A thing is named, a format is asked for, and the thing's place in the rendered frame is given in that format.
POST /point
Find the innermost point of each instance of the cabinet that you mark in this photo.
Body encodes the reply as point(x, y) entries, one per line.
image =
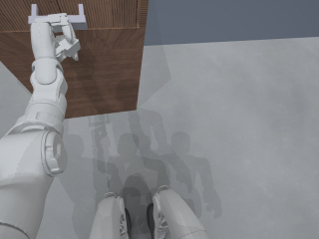
point(106, 77)

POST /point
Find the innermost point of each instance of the robot left upper arm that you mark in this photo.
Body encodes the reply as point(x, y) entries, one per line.
point(29, 162)

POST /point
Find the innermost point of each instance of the left robot hand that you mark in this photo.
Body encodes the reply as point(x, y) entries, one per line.
point(43, 40)

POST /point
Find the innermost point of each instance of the robot right thigh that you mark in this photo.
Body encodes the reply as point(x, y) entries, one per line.
point(180, 219)

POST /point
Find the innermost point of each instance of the handle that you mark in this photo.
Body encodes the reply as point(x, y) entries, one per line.
point(78, 22)

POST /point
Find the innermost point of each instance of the left robot shin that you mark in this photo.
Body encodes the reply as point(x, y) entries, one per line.
point(123, 227)

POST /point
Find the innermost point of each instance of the left robot forearm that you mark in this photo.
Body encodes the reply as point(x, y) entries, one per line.
point(47, 107)

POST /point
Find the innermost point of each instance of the drawer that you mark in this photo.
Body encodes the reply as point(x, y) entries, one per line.
point(14, 14)

